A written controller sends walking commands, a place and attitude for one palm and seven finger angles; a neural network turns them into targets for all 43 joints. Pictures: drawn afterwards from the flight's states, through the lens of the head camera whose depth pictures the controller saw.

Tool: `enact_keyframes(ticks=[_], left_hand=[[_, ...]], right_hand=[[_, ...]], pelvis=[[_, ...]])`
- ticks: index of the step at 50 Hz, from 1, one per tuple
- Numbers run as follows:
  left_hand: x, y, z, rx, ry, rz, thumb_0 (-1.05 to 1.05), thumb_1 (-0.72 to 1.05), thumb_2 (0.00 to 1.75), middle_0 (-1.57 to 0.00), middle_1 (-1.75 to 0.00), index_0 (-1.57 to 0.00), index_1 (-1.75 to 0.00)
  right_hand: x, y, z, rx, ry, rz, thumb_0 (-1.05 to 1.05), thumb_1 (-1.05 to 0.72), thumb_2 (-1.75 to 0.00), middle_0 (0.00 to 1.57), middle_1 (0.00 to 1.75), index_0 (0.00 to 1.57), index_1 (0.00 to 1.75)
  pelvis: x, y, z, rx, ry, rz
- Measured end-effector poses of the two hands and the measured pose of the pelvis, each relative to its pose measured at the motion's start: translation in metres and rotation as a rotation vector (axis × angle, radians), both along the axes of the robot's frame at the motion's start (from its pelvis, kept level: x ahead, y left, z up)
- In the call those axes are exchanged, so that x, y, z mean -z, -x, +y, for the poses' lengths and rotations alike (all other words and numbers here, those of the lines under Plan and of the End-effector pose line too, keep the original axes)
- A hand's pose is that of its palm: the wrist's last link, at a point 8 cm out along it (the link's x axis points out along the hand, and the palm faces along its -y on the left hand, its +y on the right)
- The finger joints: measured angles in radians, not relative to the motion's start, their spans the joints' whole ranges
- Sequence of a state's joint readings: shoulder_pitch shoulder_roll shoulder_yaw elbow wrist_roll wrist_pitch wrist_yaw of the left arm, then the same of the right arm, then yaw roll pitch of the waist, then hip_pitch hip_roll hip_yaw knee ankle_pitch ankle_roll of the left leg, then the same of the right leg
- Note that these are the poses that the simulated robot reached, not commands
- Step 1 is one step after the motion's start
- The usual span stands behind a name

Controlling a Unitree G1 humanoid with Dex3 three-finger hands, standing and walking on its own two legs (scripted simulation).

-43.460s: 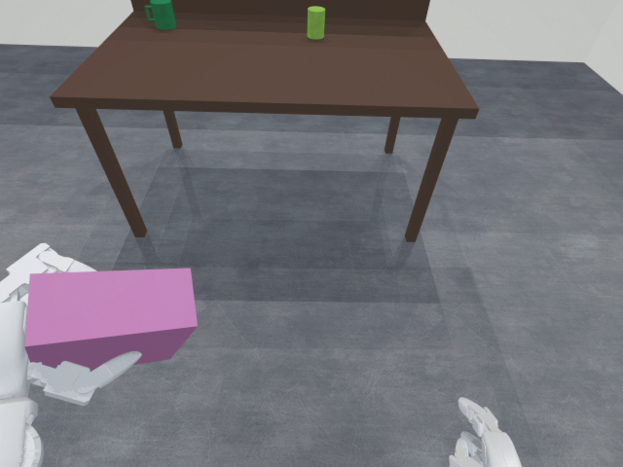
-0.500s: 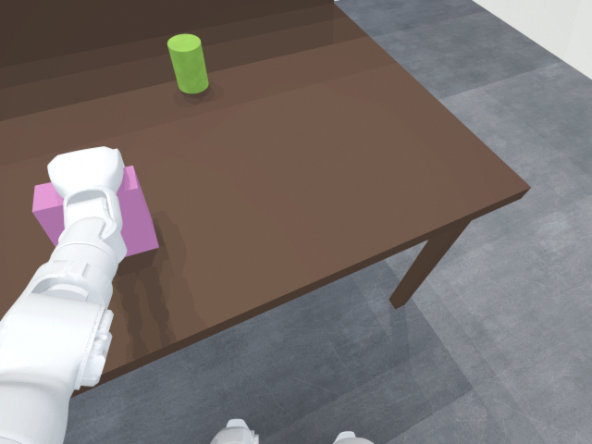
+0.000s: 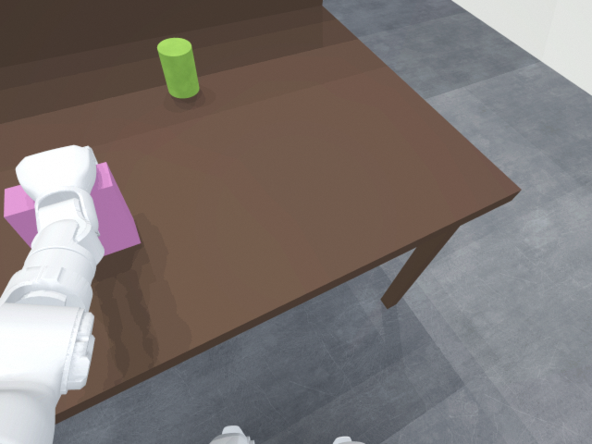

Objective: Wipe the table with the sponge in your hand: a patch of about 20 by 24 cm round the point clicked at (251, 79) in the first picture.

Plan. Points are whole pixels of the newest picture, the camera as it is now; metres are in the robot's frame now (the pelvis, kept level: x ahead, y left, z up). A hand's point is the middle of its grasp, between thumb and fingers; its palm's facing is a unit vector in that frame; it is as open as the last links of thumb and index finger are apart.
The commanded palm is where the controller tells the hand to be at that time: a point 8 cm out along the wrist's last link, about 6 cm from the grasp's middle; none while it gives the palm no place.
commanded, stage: slide back across to the first lane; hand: left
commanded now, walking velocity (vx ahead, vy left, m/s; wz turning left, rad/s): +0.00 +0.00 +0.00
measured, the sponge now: (85, 228) +0.44 +0.31 -0.02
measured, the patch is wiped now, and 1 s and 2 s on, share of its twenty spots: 1.00 1.00 1.00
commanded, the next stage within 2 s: wipe back along the first lane in 0.32 s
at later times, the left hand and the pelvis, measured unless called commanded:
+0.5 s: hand (37, 214) +0.43 +0.35 +0.03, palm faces -0.13 -0.02 -0.99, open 10.1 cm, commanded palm +0.40 +0.33 +0.08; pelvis +0.03 +0.00 +0.01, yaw +1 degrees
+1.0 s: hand (36, 245) +0.38 +0.34 +0.03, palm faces -0.09 +0.01 -1.00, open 10.1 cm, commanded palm +0.35 +0.31 +0.06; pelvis +0.03 +0.00 +0.01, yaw +2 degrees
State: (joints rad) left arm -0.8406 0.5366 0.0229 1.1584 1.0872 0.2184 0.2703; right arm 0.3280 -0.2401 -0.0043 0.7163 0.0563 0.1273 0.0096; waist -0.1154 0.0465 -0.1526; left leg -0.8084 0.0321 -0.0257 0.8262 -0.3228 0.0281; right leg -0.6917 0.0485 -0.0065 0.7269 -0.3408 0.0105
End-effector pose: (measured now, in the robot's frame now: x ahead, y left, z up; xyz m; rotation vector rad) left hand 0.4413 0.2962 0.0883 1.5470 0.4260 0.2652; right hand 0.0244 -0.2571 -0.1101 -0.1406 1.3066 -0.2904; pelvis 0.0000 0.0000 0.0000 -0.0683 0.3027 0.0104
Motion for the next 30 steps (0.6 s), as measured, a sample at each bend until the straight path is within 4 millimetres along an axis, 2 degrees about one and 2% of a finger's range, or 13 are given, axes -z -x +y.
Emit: enact_keyframes(ticks=[19, 24, 30], left_hand=[[0.001, 0.015, 0.037, -0.009, 0.002, 0.025, 0.01, -0.53, 1.11, -0.73, -1.37, -0.73, -1.39], [0.0, 0.02, 0.045, -0.028, 0.003, 0.03, 0.01, -0.53, 1.11, -0.73, -1.37, -0.73, -1.4], [0.002, 0.03, 0.045, -0.02, -0.009, 0.029, 0.0, -0.52, 1.11, -0.71, -1.38, -0.71, -1.41]], right_hand=[[-0.009, -0.064, -0.01, -0.064, 0.015, -0.053, 0.0, -0.91, -0.9, 0.2, 0.3, 0.2, 0.3], [-0.011, -0.076, -0.012, -0.074, 0.014, -0.064, 0.0, -0.91, -0.9, 0.2, 0.3, 0.2, 0.3], [-0.012, -0.084, -0.012, -0.08, 0.009, -0.075, 0.0, -0.91, -0.9, 0.2, 0.3, 0.2, 0.3]], pelvis=[[-0.007, -0.026, -0.002, -0.009, -0.006, -0.02], [-0.009, -0.03, -0.004, -0.013, -0.008, -0.025], [-0.01, -0.033, -0.003, -0.015, -0.008, -0.035]])
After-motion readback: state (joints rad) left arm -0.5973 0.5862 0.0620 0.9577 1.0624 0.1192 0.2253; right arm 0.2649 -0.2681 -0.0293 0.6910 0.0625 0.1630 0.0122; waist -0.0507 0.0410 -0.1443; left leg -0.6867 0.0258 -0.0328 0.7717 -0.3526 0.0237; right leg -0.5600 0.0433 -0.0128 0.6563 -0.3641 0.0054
